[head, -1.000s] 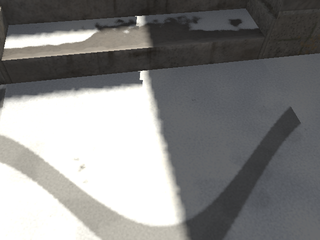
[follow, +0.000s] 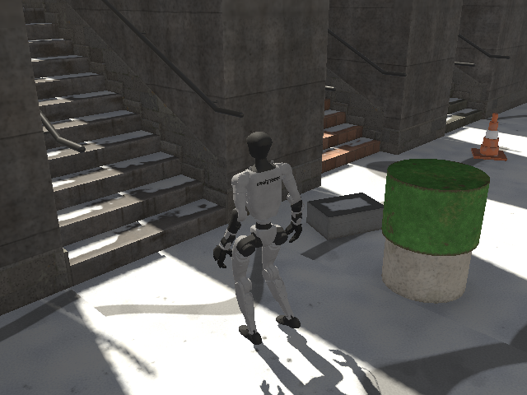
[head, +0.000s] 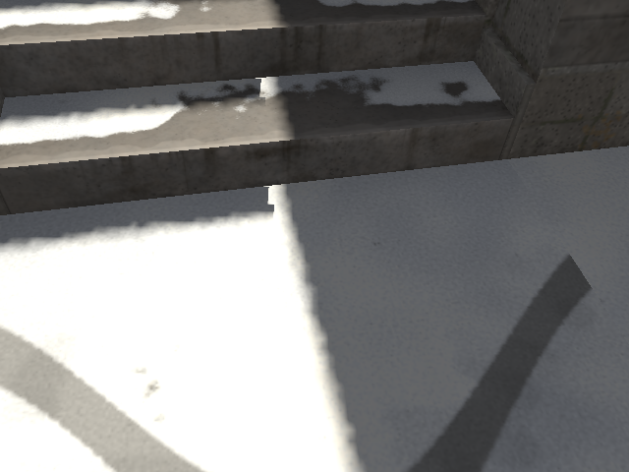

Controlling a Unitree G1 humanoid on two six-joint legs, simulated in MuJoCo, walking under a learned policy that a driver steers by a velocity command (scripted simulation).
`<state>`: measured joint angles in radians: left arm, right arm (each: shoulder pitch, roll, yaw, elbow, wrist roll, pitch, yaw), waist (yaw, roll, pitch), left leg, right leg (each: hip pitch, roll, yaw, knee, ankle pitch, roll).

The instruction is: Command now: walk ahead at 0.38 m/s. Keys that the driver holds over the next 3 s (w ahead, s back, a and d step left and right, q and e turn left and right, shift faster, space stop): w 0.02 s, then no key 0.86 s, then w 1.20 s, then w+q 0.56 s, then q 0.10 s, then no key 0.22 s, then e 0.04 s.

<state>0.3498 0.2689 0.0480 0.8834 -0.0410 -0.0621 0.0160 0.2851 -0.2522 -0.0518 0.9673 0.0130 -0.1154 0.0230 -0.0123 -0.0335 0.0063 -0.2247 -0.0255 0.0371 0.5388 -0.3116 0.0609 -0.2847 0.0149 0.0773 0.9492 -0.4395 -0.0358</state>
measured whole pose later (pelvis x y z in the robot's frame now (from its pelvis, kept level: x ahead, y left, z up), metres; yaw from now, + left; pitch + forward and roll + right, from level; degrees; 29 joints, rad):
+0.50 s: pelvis +0.15 -0.01 +0.00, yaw +2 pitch +0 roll -1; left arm 0.10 0.22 0.02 0.85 0.01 -0.06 -0.01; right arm 0.27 -0.25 -0.02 0.98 0.01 -0.02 -0.02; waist -0.02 0.02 0.05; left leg -0.30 -0.01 -0.04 0.99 -0.57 -0.03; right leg -0.37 0.04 -0.05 0.46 -0.10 -0.06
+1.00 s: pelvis +0.22 +0.02 +0.00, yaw +1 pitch -1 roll +0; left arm 0.22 0.23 0.04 1.05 -0.01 -0.02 0.02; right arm 0.31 -0.20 -0.03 1.03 0.01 -0.04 -0.03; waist -0.01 0.00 0.01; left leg -0.16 0.00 0.01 0.54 -0.37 0.03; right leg -0.32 0.00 -0.02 0.63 -0.34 -0.04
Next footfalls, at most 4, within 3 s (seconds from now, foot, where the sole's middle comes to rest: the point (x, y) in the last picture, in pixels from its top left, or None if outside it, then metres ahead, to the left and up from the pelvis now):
0.36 right None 0.29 -0.10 -0.77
0.64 left None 0.21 0.13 -0.77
1.66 left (256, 389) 0.71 0.12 -0.77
2.18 right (346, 295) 0.98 -0.10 -0.77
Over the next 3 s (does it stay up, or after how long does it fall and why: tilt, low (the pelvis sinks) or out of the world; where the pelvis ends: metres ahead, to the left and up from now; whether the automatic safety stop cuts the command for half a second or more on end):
stays up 1.14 0.06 0.01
